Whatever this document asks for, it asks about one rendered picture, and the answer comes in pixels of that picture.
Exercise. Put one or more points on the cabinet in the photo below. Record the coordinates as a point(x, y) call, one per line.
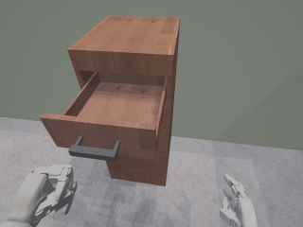
point(139, 45)

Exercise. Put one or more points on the robot left hand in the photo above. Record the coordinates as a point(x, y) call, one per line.
point(55, 183)

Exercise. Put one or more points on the handle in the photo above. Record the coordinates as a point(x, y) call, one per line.
point(103, 154)

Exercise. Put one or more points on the robot right hand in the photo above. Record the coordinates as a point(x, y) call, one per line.
point(243, 213)

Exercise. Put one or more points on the drawer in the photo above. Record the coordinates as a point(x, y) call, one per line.
point(113, 107)

